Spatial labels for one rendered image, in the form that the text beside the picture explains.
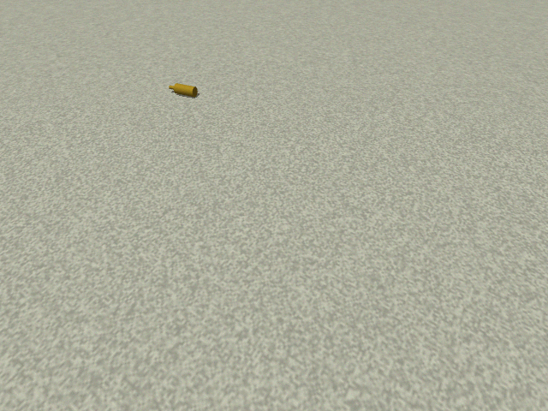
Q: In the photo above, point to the bottle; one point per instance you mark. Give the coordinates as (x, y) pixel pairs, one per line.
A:
(184, 90)

